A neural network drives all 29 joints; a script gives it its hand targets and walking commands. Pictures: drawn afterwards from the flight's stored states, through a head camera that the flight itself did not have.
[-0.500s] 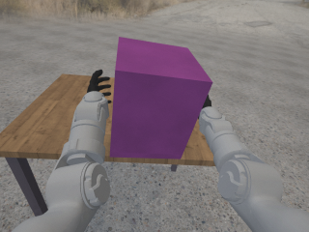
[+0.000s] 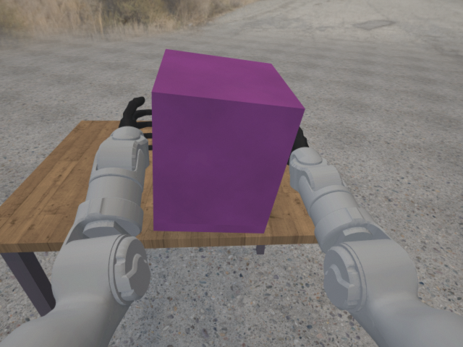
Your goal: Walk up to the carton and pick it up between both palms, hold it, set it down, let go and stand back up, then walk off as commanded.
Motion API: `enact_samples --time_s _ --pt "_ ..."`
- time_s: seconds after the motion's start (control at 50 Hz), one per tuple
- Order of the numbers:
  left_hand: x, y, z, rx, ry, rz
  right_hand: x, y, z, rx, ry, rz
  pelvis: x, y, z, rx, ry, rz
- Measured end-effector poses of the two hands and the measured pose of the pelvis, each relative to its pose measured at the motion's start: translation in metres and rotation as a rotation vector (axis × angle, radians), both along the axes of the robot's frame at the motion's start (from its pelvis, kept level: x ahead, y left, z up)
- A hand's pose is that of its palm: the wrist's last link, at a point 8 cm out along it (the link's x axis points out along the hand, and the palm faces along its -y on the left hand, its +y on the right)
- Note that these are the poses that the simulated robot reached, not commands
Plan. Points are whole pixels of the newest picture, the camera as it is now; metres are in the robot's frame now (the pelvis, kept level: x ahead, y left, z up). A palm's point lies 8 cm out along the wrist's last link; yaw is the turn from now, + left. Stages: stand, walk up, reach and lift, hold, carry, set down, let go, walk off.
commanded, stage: reach and lift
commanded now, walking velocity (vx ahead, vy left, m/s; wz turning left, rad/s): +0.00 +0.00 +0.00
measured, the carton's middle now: (215, 142) +0.42 +0.05 +0.23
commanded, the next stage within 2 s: hold in 1.22 s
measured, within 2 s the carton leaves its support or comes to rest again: neither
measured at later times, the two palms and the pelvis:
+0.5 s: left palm (135, 124) +0.38 +0.17 +0.29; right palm (311, 138) +0.38 -0.12 +0.27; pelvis +0.00 +0.00 +0.00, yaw +0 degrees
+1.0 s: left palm (136, 113) +0.38 +0.17 +0.31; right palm (319, 126) +0.38 -0.12 +0.29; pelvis +0.00 +0.00 +0.00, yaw +0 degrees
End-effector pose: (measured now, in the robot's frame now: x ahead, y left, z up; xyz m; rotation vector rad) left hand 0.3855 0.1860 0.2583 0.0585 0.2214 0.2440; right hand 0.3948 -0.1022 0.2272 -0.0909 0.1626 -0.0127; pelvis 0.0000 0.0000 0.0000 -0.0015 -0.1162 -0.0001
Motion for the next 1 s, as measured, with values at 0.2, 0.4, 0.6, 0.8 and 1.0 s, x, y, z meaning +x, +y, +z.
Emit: enact_samples --time_s 0.2,0.4,0.6,0.8,1.0 --pt "-0.002 -0.003 0.012 -0.015 -0.011 -0.025 -0.007 -0.003 0.016 0.015 -0.011 -0.026 -0.004 0.0 0.0 0.0 -0.005 0.0" --pt "-0.002 -0.012 0.028 -0.01 -0.027 -0.046 -0.01 -0.013 0.037 0.029 -0.026 -0.047 -0.004 0.0 0.0 0.0 -0.006 0.0" --pt "-0.003 -0.012 0.028 -0.011 -0.001 -0.045 -0.011 -0.013 0.038 0.016 -0.002 -0.044 -0.004 0.0 0.0 0.0 -0.005 0.0" --pt "-0.008 -0.014 0.041 -0.019 -0.02 -0.052 -0.017 -0.015 0.056 0.03 -0.021 -0.052 -0.004 0.0 0.0 0.0 0.001 0.0" --pt "-0.009 -0.019 0.049 -0.008 -0.012 -0.055 -0.018 -0.021 0.064 0.046 -0.012 -0.055 -0.004 0.0 0.0 0.001 0.006 0.0"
